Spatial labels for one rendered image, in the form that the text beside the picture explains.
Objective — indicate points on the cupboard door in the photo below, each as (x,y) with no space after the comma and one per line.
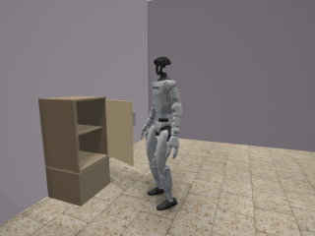
(119,130)

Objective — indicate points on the left robot hand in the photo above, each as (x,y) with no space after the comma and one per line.
(173,142)

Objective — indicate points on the handle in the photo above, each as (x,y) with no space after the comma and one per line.
(134,118)

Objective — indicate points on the humanoid robot head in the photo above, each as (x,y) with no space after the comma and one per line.
(162,62)

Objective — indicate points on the left robot foot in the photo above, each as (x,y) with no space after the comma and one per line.
(167,204)

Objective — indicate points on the left robot upper arm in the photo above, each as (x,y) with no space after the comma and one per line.
(172,87)

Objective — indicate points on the right robot forearm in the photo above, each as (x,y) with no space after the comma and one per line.
(152,116)

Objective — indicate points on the left robot forearm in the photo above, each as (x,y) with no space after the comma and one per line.
(176,120)

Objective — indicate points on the right robot hand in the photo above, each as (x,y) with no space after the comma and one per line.
(146,128)

